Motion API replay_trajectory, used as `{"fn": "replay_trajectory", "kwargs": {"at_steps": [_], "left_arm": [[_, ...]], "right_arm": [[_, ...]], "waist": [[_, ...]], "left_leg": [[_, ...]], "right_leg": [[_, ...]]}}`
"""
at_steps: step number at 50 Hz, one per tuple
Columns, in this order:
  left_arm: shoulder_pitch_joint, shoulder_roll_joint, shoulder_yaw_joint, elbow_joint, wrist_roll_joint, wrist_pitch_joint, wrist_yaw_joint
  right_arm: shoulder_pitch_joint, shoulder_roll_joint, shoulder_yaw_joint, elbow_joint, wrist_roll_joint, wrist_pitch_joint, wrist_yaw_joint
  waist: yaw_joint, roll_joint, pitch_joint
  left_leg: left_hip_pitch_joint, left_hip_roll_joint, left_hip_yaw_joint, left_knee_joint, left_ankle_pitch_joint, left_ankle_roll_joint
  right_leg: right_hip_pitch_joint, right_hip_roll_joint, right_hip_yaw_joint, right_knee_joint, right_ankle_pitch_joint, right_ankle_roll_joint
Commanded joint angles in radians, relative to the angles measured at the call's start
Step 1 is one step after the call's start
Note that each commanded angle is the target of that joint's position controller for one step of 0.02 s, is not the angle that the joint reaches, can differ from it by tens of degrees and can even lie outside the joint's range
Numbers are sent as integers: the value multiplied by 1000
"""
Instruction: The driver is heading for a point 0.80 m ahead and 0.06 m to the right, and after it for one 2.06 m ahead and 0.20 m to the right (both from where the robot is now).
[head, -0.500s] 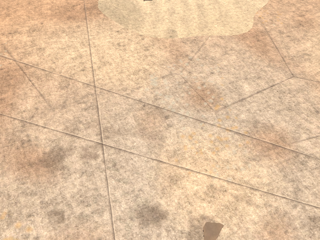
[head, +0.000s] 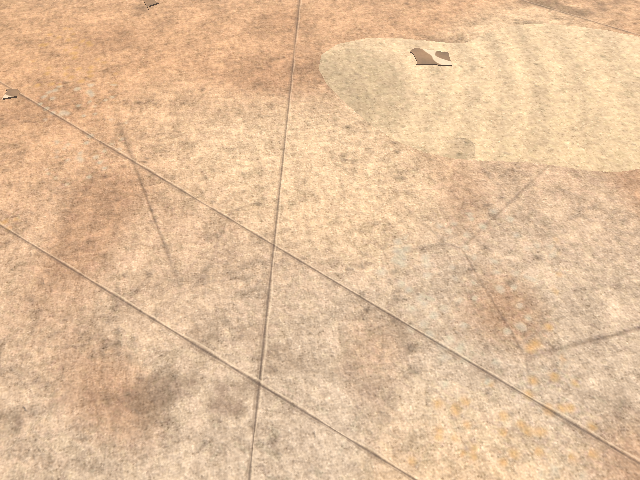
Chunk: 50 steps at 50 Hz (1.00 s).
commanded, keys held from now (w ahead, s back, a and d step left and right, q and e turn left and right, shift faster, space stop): w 0.36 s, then w+e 0.60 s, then w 0.04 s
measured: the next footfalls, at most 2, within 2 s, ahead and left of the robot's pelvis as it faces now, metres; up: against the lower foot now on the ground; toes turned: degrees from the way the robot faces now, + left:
left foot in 0.24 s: +0.30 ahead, +0.15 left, +0.00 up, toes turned +1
right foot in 0.80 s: +0.59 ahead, -0.10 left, +0.00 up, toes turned -12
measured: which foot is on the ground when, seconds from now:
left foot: up 0.00-0.22, down 0.24-0.80, up 0.82-1.00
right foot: down 0.00-0.24, up 0.26-0.78, down 0.80-1.00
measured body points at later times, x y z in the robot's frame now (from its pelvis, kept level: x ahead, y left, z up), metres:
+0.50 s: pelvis +0.27 +0.06 +0.00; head +0.29 +0.07 +0.45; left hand +0.41 +0.34 -0.11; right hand +0.33 -0.21 -0.11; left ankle +0.26 +0.15 -0.75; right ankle +0.35 -0.11 -0.67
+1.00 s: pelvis +0.54 -0.02 -0.01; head +0.58 -0.04 +0.44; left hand +0.72 +0.21 -0.11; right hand +0.62 -0.33 -0.11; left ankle +0.61 +0.14 -0.67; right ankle +0.55 -0.09 -0.75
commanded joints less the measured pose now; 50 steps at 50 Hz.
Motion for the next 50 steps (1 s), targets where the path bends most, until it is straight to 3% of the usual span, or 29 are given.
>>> {"fn": "replay_trajectory", "kwargs": {"at_steps": [1,5,8,10,11,12,13,14,15,16,17,18,19,22,25,29,34,35,37,38,39,40,41,42,43,44,45,47,50], "left_arm": [[-40,175,45,-55,-10,-10,9],[20,198,49,-11,-20,4,10],[36,211,55,15,-25,20,14],[16,227,60,21,-27,31,21],[0,225,59,20,-29,35,24],[-4,200,48,13,-21,35,28],[4,129,19,-19,17,30,32],[123,59,1,-27,-8,10,26],[38,168,24,-18,-30,-4,20],[-59,195,33,-45,-39,-12,14],[-101,180,31,-49,-28,-13,18],[-111,170,34,-50,-11,-9,20],[-84,154,33,-41,-12,1,16],[-76,113,27,-36,-19,32,18],[-154,101,25,-62,-18,35,18],[-272,78,15,-96,-20,27,-3],[-404,65,7,-174,-22,26,-38],[-412,70,9,-188,-22,26,-46],[-372,95,23,-200,-18,31,-53],[-302,121,38,-191,-16,34,-52],[-159,165,65,-159,-18,36,-45],[10,238,97,-124,-19,44,-27],[17,346,114,-124,-25,42,-17],[59,266,92,-142,-22,35,-15],[25,221,78,-135,-11,31,-12],[-38,200,72,-142,-15,28,-9],[-104,180,66,-155,-12,29,-8],[-163,154,55,-176,0,27,-5],[-159,169,58,-155,-7,20,7]], "right_arm": [[-95,-15,6,-74,-2,-21,8],[-204,-22,7,-96,11,-32,23],[-243,-41,1,-118,15,-42,37],[-188,-69,-13,-110,10,-46,38],[-91,-98,-31,-82,6,-46,32],[67,-148,-55,-40,1,-44,21],[250,-232,-73,-12,-8,-36,7],[256,-264,-75,2,-9,-34,16],[220,-171,-55,-5,9,-31,16],[158,-136,-42,-11,13,-30,13],[99,-118,-34,-17,4,-31,15],[61,-95,-28,-20,-5,-33,18],[41,-79,-23,-19,-15,-38,18],[44,-90,-31,15,-12,-62,14],[76,-114,-39,48,-17,-65,1],[102,-134,-39,72,-11,-61,-8],[180,-158,-46,120,2,-29,-15],[180,-164,-48,123,5,-20,-17],[160,-192,-56,114,9,-5,-28],[153,-205,-60,109,9,4,-35],[137,-207,-59,102,9,11,-42],[140,-188,-48,82,-1,4,-48],[237,-38,0,30,-36,-25,-28],[165,-113,-9,29,-12,-67,-7],[69,-152,-22,-7,28,-88,4],[34,-137,-13,-22,23,-99,2],[21,-134,-17,-19,1,-99,-5],[51,-139,-27,-19,-15,-74,-9],[52,-96,-17,-15,-21,-45,-14]], "waist": [[-5,-127,13],[35,-132,41],[27,-139,60],[-20,-149,27],[-77,-141,-34],[-147,-121,-143],[-199,48,-305],[-126,287,-388],[-162,150,-278],[-152,93,-153],[-120,11,-93],[-92,8,-49],[-61,35,-47],[-39,28,-17],[-59,1,11],[-105,-8,39],[-151,-20,79],[-145,-13,76],[-106,27,26],[-63,48,-25],[19,35,-100],[96,-35,-198],[-7,-298,-288],[59,-213,-419],[72,-170,-279],[33,-82,-182],[-11,-35,-112],[-70,-69,-75],[-84,-82,-44]], "left_leg": [[-40,14,6,-196,139,-12],[35,-18,35,-359,223,-11],[43,-29,34,-426,163,23],[150,-56,58,-468,112,56],[300,-82,83,-503,124,81],[542,-49,52,-487,147,118],[841,182,-220,-454,192,188],[1048,331,-657,-595,-44,335],[970,294,-625,-651,-189,302],[838,259,-477,-669,-155,266],[707,215,-386,-693,-54,247],[611,181,-322,-722,33,242],[552,163,-268,-751,83,237],[465,155,-139,-812,200,243],[480,150,-38,-825,286,222],[515,133,72,-840,293,177],[706,193,118,-776,373,157],[736,201,129,-743,444,148],[762,200,164,-624,766,123],[760,193,183,-510,925,111],[698,164,213,-321,962,84],[473,125,217,-43,727,46],[-7,-88,171,330,-217,-20],[-131,-115,-50,463,-376,-14],[-208,-58,-69,451,-289,4],[-184,-15,-58,362,-206,13],[-130,14,-48,270,-166,5],[-18,37,-48,190,-127,-17],[13,36,-9,54,-54,-65]], "right_leg": [[47,-239,179,-167,192,-160],[68,-249,144,-153,194,-146],[141,-289,158,-117,245,-131],[171,-290,144,-39,420,-109],[156,-255,104,76,574,-87],[61,-207,62,267,575,-54],[-164,-129,10,609,189,-11],[-502,16,76,875,-394,32],[-619,-49,138,961,-365,30],[-650,-93,109,945,-259,21],[-606,-133,88,902,-174,26],[-569,-157,85,850,-121,35],[-513,-177,93,833,-85,41],[-494,-183,97,780,-23,64],[-551,-169,125,653,123,72],[-518,-142,74,427,303,52],[-589,-122,23,297,228,10],[-584,-111,3,285,178,-3],[-474,-55,-60,280,69,-38],[-369,-16,-88,282,21,-60],[-167,23,-95,225,62,-93],[151,-56,60,202,107,-149],[523,-324,618,145,4,-337],[606,-385,854,17,-81,-384],[520,-346,689,0,-31,-323],[367,-300,562,-6,55,-287],[222,-263,478,-22,162,-263],[59,-222,410,-72,273,-260],[-61,-193,305,-106,357,-259]]}}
